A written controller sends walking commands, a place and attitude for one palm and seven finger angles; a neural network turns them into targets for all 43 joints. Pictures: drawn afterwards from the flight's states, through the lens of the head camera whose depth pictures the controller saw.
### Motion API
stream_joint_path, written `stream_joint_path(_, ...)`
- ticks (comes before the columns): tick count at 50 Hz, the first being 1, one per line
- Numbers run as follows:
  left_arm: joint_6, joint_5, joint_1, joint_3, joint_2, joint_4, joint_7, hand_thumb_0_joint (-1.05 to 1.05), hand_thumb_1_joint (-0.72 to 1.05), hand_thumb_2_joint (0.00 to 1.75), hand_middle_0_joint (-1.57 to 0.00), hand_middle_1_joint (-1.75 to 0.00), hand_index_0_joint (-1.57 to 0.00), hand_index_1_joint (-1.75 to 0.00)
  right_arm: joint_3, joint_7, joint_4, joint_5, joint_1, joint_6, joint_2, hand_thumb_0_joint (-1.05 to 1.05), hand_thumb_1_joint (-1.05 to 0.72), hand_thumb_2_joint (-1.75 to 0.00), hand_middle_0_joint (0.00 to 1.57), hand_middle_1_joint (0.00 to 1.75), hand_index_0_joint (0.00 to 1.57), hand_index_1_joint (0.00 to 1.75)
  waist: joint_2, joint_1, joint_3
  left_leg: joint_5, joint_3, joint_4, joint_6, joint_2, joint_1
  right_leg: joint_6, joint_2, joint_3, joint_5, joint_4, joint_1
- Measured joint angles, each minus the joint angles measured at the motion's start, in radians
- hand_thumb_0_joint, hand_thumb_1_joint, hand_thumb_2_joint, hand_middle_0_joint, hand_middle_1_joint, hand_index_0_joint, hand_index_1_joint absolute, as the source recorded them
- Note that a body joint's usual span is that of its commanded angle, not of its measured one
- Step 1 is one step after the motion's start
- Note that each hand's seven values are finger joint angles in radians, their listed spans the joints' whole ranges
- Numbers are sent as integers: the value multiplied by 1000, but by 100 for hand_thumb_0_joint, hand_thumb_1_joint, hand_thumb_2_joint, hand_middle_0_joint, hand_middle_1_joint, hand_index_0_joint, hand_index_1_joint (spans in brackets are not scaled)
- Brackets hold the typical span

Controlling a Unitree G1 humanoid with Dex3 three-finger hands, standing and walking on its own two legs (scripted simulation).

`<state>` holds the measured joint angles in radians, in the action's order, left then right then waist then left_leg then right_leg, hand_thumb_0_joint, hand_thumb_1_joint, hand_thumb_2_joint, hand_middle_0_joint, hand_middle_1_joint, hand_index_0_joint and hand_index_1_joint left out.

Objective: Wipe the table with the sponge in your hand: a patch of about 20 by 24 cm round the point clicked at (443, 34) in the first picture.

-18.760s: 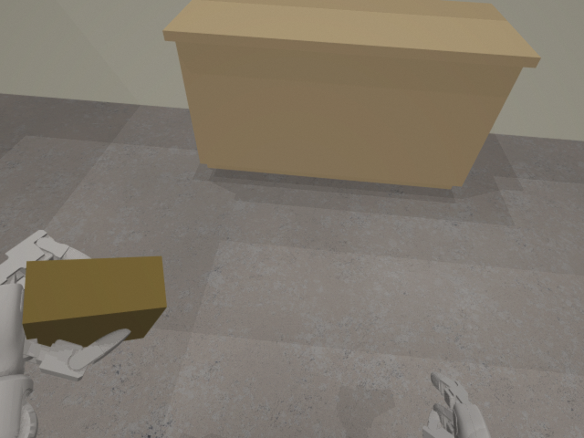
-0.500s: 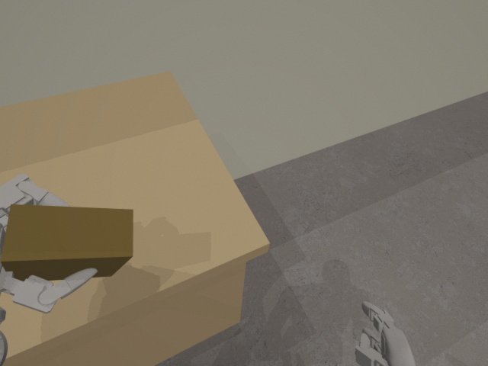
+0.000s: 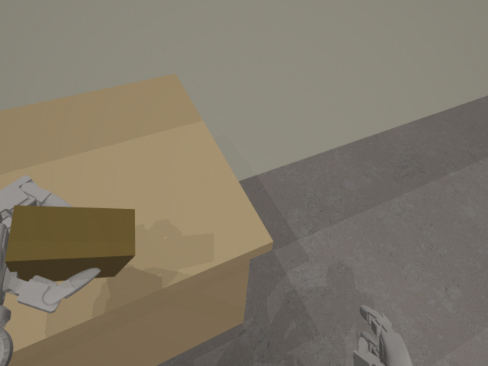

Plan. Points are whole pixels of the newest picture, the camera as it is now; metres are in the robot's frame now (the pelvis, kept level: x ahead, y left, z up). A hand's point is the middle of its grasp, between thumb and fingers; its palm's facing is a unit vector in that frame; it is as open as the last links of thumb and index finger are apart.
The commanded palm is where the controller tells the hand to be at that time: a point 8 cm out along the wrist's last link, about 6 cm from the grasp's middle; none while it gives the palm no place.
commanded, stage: shuffle to correct the standing spot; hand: left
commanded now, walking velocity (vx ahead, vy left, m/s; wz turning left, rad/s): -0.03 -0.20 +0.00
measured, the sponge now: (90, 247) +0.23 +0.21 +0.14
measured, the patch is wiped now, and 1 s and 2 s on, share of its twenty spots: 0.00 0.00 0.00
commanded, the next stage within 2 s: come to a stop and stand still in 0.44 s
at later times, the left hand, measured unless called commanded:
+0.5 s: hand (62, 240) +0.23 +0.23 +0.16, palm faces +0.31 -0.84 -0.44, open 9.8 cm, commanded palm +0.16 +0.27 +0.18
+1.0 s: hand (4, 243) +0.22 +0.30 +0.16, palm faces +0.35 -0.84 -0.42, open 9.8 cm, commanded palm +0.16 +0.32 +0.18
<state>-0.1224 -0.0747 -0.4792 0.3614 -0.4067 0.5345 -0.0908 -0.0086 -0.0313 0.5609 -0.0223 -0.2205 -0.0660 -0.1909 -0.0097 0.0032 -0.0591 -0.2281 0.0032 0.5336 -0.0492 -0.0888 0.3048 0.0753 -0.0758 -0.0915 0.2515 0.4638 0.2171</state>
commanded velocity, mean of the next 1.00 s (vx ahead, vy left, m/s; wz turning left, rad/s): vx -0.01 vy -0.10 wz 0.00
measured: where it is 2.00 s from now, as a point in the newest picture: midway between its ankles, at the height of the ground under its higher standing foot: outside the picture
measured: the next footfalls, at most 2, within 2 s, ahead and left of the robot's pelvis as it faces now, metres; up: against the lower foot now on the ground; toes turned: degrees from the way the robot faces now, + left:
none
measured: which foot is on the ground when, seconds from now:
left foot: down 0.00-1.00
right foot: down 0.00-1.00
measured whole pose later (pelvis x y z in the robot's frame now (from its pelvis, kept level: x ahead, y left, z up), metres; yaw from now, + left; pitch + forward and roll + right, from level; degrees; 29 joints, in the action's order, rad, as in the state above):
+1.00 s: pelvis +0.00 +0.04 +0.00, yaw -1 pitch +0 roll -1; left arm -0.23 -0.04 -0.43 0.38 -0.41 0.46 -0.09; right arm 0.00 -0.04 0.59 -0.01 -0.24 -0.16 -0.19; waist 0.04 -0.02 -0.07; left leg -0.21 -0.06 0.50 0.02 -0.02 0.28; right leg 0.01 -0.01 -0.05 0.24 0.47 0.22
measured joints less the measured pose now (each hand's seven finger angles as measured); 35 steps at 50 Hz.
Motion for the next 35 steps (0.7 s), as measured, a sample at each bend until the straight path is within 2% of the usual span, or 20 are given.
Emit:
stream_joint_path(6, -4, -3, -9, 10, -16, 2, 4, 0, -47, 102, -77, -135, -77, -134, 0, 5, -6, -1, 2, 3, 0, 1, -90, -89, 20, 30, 21, 30, -9, 5, 2, -1, 6, 5, -3, -9, 6, 9, -10, -5, -5, -7, -1)
stream_joint_path(11, -1, -11, -20, 5, -5, 1, 2, 0, -47, 102, -77, -135, -77, -134, -5, 4, -1, -4, -2, 7, -10, 1, -90, -89, 20, 30, 21, 30, -6, 7, 12, -20, 6, 31, 8, -8, 16, 14, -9, -5, 15, 23, 12)
stream_joint_path(20, 0, -5, -7, 8, -9, 4, -1, 0, -47, 102, -77, -135, -77, -134, -9, -1, 4, 0, 1, 8, -10, 1, -90, -89, 20, 30, 21, 30, 2, 7, 5, -12, 7, 11, -9, -9, 0, 10, -9, -6, 14, 9, -2)
stream_joint_path(29, 2, -13, -20, 7, -13, 11, 1, 0, -47, 102, -77, -135, -77, -134, -7, 5, -8, -4, 12, 12, -9, 1, -90, -89, 20, 30, 21, 30, -3, 11, 5, -23, 9, 33, -4, -12, 12, 17, -12, -8, 22, 27, 9)
stream_joint_path(30, -2, 20, 30, 15, -44, -8, 33, 0, -47, 102, -77, -135, -77, -134, -18, -1, 2, 6, 1, -15, -5, 1, -90, -89, 20, 30, 21, 30, 1, -13, -5, -22, 2, 39, 1, -16, 13, 14, -14, -7, 20, 22, 4)
stream_joint_path(31, -30, 38, 105, 31, -88, -58, 62, 0, -47, 102, -77, -134, -77, -134, -24, -6, 18, 14, -10, -39, 1, 1, -90, -89, 20, 30, 21, 30, 15, -38, -11, -5, -2, 39, 18, -11, 18, 14, -10, -7, 15, 20, 8)
stream_joint_path(32, -60, 39, 170, 52, -116, -115, 77, 0, -47, 102, -77, -134, -77, -134, -22, -5, 27, 14, -14, -53, 2, 1, -90, -89, 20, 30, 20, 30, 29, -57, -16, 6, -10, 35, 31, -8, 22, 15, -6, -2, 11, 23, 16)
stream_joint_path(33, -76, 33, 212, 74, -121, -162, 76, 0, -47, 102, -77, -134, -77, -134, -17, 0, 26, 11, -14, -60, -4, 1, -90, -89, 20, 30, 21, 30, 37, -65, -21, 11, -21, 25, 37, -6, 19, 14, -3, 6, 7, 28, 25)
stream_joint_path(35, -74, 21, 231, 105, -87, -194, 58, 0, -47, 102, -77, -135, -77, -134, -13, 18, 9, 8, -9, -71, -24, 1, -90, -89, 20, 30, 21, 30, 33, -55, -30, 7, -37, -2, 22, -2, 7, 2, 5, 20, 9, 47, 40)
